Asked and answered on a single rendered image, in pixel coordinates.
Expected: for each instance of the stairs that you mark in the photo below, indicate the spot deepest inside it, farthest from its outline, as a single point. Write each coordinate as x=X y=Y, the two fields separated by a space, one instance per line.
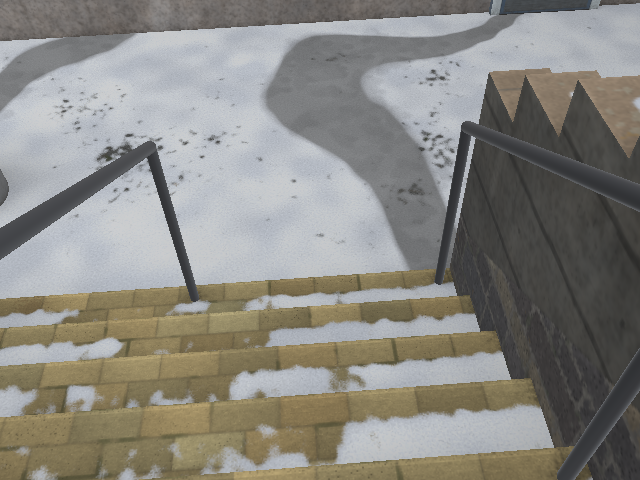
x=376 y=376

